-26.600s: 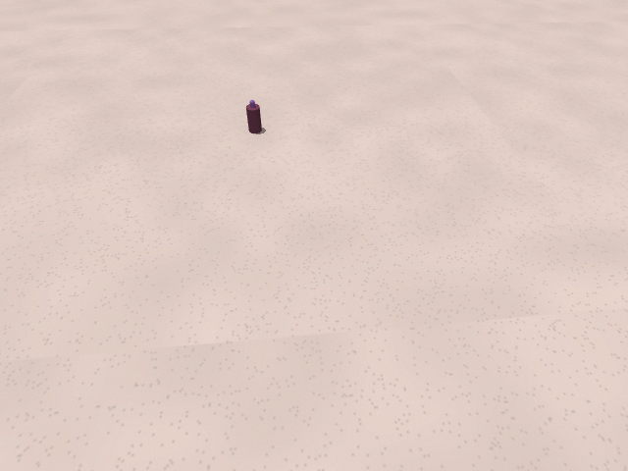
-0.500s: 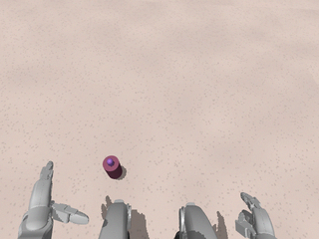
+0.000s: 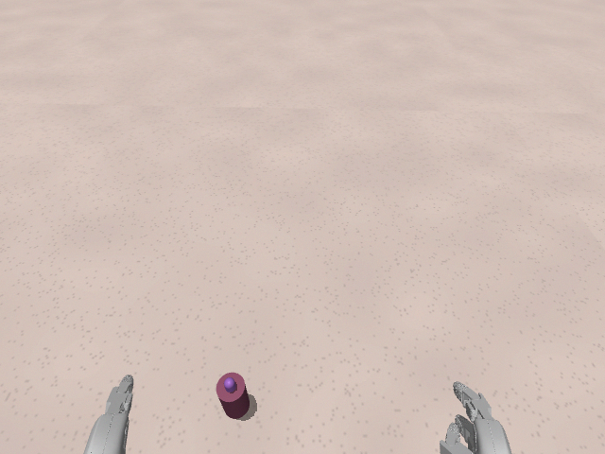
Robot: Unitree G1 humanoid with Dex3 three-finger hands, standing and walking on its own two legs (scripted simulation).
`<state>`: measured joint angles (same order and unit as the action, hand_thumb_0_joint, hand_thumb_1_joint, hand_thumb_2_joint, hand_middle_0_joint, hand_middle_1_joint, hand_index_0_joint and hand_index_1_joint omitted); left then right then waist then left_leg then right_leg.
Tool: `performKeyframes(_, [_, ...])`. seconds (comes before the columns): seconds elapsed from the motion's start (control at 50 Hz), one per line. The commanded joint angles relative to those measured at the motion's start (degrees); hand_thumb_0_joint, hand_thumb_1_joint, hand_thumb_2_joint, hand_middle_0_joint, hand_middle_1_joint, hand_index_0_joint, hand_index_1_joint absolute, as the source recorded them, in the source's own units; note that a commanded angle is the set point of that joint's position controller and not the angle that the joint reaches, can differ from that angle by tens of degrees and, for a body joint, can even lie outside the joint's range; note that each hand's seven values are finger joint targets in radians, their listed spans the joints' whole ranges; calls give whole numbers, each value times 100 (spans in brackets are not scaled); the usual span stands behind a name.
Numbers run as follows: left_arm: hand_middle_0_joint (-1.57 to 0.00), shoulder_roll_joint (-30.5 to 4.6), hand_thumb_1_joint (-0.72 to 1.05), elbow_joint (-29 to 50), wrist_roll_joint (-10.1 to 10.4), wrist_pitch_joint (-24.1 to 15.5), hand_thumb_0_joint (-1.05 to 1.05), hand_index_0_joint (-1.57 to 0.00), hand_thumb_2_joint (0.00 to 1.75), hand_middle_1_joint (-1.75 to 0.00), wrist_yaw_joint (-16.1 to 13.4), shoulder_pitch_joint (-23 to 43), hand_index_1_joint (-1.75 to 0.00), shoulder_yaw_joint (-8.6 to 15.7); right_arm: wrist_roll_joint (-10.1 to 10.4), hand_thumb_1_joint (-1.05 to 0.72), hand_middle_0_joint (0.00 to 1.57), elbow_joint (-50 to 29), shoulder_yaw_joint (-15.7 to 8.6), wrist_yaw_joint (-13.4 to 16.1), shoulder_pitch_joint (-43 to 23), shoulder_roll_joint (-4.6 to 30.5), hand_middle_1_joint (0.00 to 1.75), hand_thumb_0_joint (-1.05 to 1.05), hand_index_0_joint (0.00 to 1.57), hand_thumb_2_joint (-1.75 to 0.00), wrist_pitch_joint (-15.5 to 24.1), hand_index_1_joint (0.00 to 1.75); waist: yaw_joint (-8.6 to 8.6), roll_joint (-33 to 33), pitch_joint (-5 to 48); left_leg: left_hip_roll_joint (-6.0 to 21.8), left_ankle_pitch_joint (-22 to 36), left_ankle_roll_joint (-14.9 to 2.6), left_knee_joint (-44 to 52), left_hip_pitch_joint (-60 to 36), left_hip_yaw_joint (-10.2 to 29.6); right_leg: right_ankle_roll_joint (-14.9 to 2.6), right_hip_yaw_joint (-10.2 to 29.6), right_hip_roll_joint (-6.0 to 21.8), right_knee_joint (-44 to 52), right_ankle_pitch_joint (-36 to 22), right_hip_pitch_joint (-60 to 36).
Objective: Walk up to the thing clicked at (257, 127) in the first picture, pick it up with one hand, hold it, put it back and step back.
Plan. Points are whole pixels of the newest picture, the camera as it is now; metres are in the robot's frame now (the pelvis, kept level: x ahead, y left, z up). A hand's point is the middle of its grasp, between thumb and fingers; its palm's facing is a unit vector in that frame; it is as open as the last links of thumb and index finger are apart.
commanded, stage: home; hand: left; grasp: from the side
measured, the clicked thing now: (233, 393) +0.42 +0.19 -0.62
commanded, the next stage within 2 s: stand in 1.50 s
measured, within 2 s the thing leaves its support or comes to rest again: neither
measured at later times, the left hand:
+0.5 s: hand out of the picture +0.16 +0.16 -0.05, palm faces +0.10 -0.95 -0.29, open 17.6 cm
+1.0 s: hand out of the picture +0.15 +0.16 -0.05, palm faces +0.11 -0.95 -0.29, open 17.4 cm
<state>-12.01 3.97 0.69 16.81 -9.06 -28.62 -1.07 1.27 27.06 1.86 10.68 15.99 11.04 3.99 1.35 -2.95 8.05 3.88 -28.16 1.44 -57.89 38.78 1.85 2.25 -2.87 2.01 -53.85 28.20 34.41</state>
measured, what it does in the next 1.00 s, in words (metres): stands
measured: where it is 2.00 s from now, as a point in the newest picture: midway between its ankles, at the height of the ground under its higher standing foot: outside the picture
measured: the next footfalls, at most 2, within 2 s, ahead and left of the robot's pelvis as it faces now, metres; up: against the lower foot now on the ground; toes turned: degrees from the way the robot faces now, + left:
none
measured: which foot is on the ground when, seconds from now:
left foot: down 0.00-1.00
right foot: down 0.00-1.00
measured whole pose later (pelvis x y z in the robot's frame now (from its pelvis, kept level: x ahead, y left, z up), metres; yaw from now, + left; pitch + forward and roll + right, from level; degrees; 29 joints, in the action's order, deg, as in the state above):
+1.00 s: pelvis -0.02 -0.02 +0.01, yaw +0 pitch +7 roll -1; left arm -11.1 -0.4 0.5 15.4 -7.3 -26.2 -0.7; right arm 0.7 29.9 1.3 10.7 15.2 12.2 7.1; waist 1.0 -2.5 5.5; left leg 4.2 -24.8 2.9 -54.2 36.1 2.2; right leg 0.7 -3.2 1.5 -52.7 26.3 32.9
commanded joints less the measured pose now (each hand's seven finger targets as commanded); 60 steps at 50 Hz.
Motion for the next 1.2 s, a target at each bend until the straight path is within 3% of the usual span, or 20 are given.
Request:
performKeyframes(0.0, [-5, -475, -59, 921, -75, -305, 0, -4, 3, -5, -17, 307, -5, 281, -79, -90, 20, -826, -361, 31, -309, 727, 30, 0, 20, -90, 422, 30, 107, -40, 225, -223, 1309, -60, 1141, -712, -47, -242, -261, -338, 764, -1179, -62])
performKeyframes(0.14, [-5, -514, -57, 789, -75, -301, 0, -5, 4, -5, 16, 234, -5, 356, -85, -90, 20, -757, -324, 22, -396, 702, 30, 0, 20, -90, 510, 30, 46, -35, 401, -284, 1390, -77, 1105, -816, -130, -204, -199, -297, 903, -1322, -294])
performKeyframes(0.16, [-5, -674, -58, 1208, -70, -349, 0, -5, 4, -5, -5, 533, -5, 447, -85, -90, 20, -766, -368, 30, -402, 745, 30, 0, 20, -90, 506, 30, 29, -35, 499, -286, 1438, -85, 1088, -842, -145, -203, -190, -297, 918, -1374, -329])
performKeyframes(0.2, [-5, -507, -59, 577, -79, -304, 0, -4, 3, -5, 24, 146, -5, 384, -92, -90, 20, -693, -322, 33, -368, 689, 30, 0, 20, -90, 506, 30, 65, 179, 354, -295, 1391, -110, 1056, -778, -159, -175, -181, -295, 982, -1349, -317])
performKeyframes(0.32, [-5, -610, -58, 957, -63, -363, 0, -5, 4, -5, 20, 474, -5, 416, -83, -90, 20, -699, -372, 33, -410, 748, 30, 0, 20, -90, 512, 30, 29, -24, 423, -289, 1512, -86, 1095, -858, -196, -192, -169, -293, 960, -1454, -320])
performKeyframes(0.36, [-4, -442, -60, 423, -58, -312, 0, -4, 3, -5, 44, 139, -5, 347, -71, -90, 20, -662, -324, 24, -421, 701, 30, 0, 20, -90, 537, 30, 36, 221, 172, -299, 1311, -112, 1103, -724, -215, -169, -160, -293, 1043, -1287, -242])
performKeyframes(0.4, [-5, -442, -58, 532, -50, -347, 0, -5, 4, -5, 56, 230, -5, 355, -85, -90, 20, -706, -328, 22, -464, 703, 30, 0, 20, -90, 540, 30, 27, 266, 270, -299, 1190, -123, 1123, -707, -196, -169, -155, -286, 1068, -1173, -290])
performKeyframes(0.44, [-5, -742, -58, 1043, -52, -394, 0, -5, 4, -5, 32, 553, -5, 534, -76, -90, 20, -724, -368, 36, -464, 752, 30, 0, 20, -90, 541, 30, -45, 27, 435, -317, 1228, -113, 1122, -770, -243, -186, -119, -263, 1081, -1198, -334])
performKeyframes(0.46, [-5, -515, -58, 497, -54, -341, 0, -5, 4, -5, 70, 246, -5, 377, -69, -90, 20, -704, -324, 30, -468, 725, 30, 0, 20, -90, 548, 30, 10, 261, 194, -320, 1146, -127, 1133, -707, -243, -164, -124, -267, 1106, -1121, -258])
performKeyframes(0.52, [-5, -423, -57, 463, -55, -354, 0, -5, 4, -5, 76, 213, -5, 325, -93, -90, 20, -656, -333, 36, -428, 702, 30, 0, 20, -90, 564, 30, 63, 299, 307, -297, 1254, -135, 1096, -769, -242, -153, -114, -274, 1070, -1267, -318])
performKeyframes(0.58, [-5, -641, -56, 650, -54, -381, 0, -5, 5, -5, 67, 421, -5, 494, -82, -90, 20, -653, -348, 58, -421, 713, 30, 0, 20, -90, 568, 30, 17, 292, 372, -332, 1359, -153, 1010, -764, -298, -119, -58, -231, 1126, -1436, -375])
performKeyframes(0.6, [-5, -371, -57, 209, -59, -333, 0, -5, 5, -5, 91, 179, -5, 305, -82, -90, 20, -657, -324, 45, -461, 706, 30, 0, 20, -90, 584, 30, 66, 424, 159, -324, 1229, -158, 1049, -704, -298, -115, -75, -241, 1127, -1290, -279])
performKeyframes(0.64, [-5, -726, -55, 1020, -48, -436, 0, -5, 6, -5, 48, 698, -5, 546, -85, -90, 20, -649, -351, 51, -459, 719, 30, 0, 20, -90, 585, 30, -29, 89, 422, -327, 1219, -129, 1091, -813, -287, -161, -48, -224, 1122, -1225, -354])
performKeyframes(0.7, [-5, -317, -55, 242, -45, -350, 0, -5, 6, -5, 105, 172, -5, 273, -91, -90, 20, -650, -323, 47, -480, 697, 30, 0, 20, -90, 608, 30, 63, 379, 98, -320, 1052, -157, 1110, -674, -293, -141, -68, -246, 1167, -1083, -226])
performKeyframes(0.78, [-5, -745, -55, 840, -64, -429, 0, -5, 6, -6, 62, 544, -5, 579, -91, -90, 20, -599, -338, 65, -472, 700, 30, 0, 20, -90, 612, 30, -59, 144, 327, -344, 1092, -142, 1129, -785, -321, -154, -13, -205, 1191, -1085, -359])
performKeyframes(0.84, [-5, -293, -56, 239, -37, -377, 0, -5, 5, -5, 106, 205, -5, 237, -86, -90, 20, -619, -301, 55, -509, 675, 30, 0, 20, -90, 645, 30, 38, 413, -56, -329, 863, -150, 1164, -637, -314, -156, -71, -249, 1235, -847, -153])
performKeyframes(0.92, [-5, -709, -56, 876, -61, -470, 0, -5, 5, -5, 69, 694, -5, 517, -83, -90, 20, -681, -384, 53, -569, 803, 30, 0, 20, -90, 664, 30, -22, 107, 89, -318, 596, -121, 1307, -715, -274, -208, -96, -262, 1218, -525, -140])
performKeyframes(0.96, [-5, -410, -56, 574, -40, -438, 0, -5, 5, -5, 109, 326, -5, 312, -100, -90, 20, -631, -311, 37, -497, 678, 30, 0, 20, -90, 665, 30, 22, 117, 122, -310, 732, -124, 1274, -718, -252, -202, -116, -278, 1170, -693, -177])
performKeyframes(1.06, [-5, -536, -55, 714, -66, -467, 0, -5, 6, -6, 82, 419, -5, 414, -109, -90, 20, -584, -353, 60, -454, 721, 30, 0, 20, -90, 676, 30, 26, 225, 426, -297, 1224, -131, 1140, -866, -248, -183, -107, -281, 1070, -1193, -338])
performKeyframes(1.18, [-5, -501, -58, 689, -63, -463, 0, -5, 4, -5, 87, 355, -5, 390, -101, -90, 20, -615, -342, 53, -488, 716, 30, 0, 20, -90, 685, 30, -17, 185, 257, -292, 1055, -118, 1206, -775, -240, -214, -129, -286, 1078, -982, -257])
